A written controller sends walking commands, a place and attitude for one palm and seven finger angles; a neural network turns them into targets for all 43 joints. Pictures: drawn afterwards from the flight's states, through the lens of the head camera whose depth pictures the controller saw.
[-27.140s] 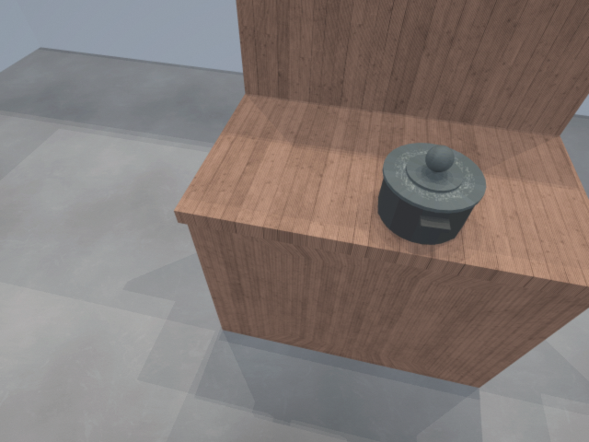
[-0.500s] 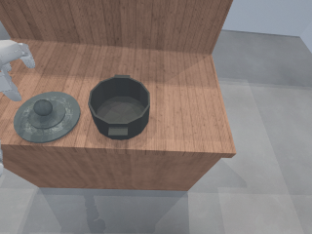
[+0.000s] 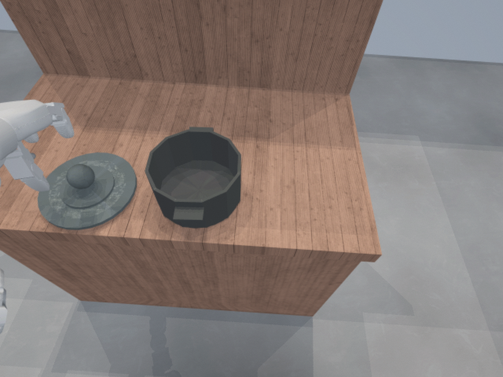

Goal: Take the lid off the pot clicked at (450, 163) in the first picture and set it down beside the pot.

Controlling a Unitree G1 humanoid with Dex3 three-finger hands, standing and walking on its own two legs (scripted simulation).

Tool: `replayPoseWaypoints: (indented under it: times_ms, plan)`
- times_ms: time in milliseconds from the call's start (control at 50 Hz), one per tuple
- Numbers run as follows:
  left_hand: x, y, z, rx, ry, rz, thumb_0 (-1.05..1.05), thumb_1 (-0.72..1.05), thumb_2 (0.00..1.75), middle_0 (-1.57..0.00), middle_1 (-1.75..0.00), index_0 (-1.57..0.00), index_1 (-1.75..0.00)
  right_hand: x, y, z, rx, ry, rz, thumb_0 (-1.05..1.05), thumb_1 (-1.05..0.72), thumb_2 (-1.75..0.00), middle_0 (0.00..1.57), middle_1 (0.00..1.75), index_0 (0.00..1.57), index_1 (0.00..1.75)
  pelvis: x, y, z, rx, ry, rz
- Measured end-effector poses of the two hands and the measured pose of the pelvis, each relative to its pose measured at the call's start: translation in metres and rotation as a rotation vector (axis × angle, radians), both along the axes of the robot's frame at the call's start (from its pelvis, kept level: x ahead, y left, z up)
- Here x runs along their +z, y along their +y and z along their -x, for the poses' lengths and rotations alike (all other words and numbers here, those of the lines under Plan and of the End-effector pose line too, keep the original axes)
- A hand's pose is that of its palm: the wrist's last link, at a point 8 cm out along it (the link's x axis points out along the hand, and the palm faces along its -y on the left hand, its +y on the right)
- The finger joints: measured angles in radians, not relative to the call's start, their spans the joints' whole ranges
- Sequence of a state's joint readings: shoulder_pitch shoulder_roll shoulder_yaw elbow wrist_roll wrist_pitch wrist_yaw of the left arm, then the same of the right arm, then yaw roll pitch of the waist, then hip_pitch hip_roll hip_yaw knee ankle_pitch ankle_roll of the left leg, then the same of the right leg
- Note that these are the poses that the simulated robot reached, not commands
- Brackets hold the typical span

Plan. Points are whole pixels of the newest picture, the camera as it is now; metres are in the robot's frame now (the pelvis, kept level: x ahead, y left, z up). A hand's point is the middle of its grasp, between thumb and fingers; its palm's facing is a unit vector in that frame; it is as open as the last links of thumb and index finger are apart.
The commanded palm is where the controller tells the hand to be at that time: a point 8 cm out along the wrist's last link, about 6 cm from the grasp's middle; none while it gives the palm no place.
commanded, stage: draw the hand back to the body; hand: left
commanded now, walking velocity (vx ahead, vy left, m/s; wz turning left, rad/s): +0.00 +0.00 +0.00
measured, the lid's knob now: (80, 176) +0.50 +0.34 -0.04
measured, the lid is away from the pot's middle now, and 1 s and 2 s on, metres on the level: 0.23 0.23 0.23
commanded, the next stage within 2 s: step back with the hand held close in 1.82 s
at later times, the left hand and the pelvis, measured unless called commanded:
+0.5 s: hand (53, 142) +0.41 +0.27 +0.16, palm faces +0.44 -0.85 -0.30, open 10.0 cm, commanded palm +0.34 +0.31 +0.17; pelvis +0.02 -0.03 +0.01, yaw -1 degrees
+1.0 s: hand (44, 201) +0.31 +0.24 +0.16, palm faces +0.46 -0.84 -0.28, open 7.8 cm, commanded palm +0.25 +0.27 +0.18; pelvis +0.02 -0.04 +0.01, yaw +0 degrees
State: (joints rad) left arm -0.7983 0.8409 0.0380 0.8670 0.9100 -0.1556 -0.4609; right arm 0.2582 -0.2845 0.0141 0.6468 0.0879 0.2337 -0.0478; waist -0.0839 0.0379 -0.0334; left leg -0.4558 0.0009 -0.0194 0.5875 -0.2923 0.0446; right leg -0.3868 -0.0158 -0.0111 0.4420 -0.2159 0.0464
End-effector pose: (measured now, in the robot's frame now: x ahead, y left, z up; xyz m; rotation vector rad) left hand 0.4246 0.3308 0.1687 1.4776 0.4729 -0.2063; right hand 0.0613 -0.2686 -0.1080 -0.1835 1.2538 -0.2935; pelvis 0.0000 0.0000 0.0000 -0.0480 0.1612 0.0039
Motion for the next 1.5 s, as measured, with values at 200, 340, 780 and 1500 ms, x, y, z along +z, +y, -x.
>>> replayPoseWaypoints:
  times_ms: [200,340,780,1500]
  plan:
    - [-0.007,-0.012,0.026,0.288,-0.513,0.828,0.0,0.15,0.31,-0.28,-1.02,-0.28,-1.02,0.011,0.007,-0.037,0.108,-0.159,-0.008,0.0,-0.91,-0.89,0.2,0.3,0.2,0.3,0.006,-0.011,0.0,0.0,-0.087,-0.015]
    - [-0.003,-0.024,0.031,0.416,-0.748,1.053,0.0,0.19,0.35,-0.27,-0.98,-0.27,-0.98,0.024,-0.002,-0.051,0.112,-0.273,0.014,0.0,-0.91,-0.89,0.2,0.3,0.2,0.3,0.009,-0.023,-0.012,-0.016,-0.127,-0.018]
    - [0.001,-0.038,0.116,0.422,-0.883,1.036,0.0,0.56,0.64,-0.24,-0.62,-0.24,-0.62,0.028,-0.013,-0.111,0.18,-0.419,-0.017,0.01,-0.91,-0.9,0.2,0.3,0.2,0.3,0.011,-0.038,-0.024,-0.007,-0.176,-0.031]
    - [0.008,-0.082,0.25,0.296,-0.897,1.006,0.01,0.89,0.9,-0.21,-0.3,-0.21,-0.3,0.041,0.008,-0.118,0.249,-0.566,-0.055,0.01,-0.91,-0.9,0.2,0.3,0.2,0.3,0.011,-0.04,-0.003,0.0,-0.23,-0.031]
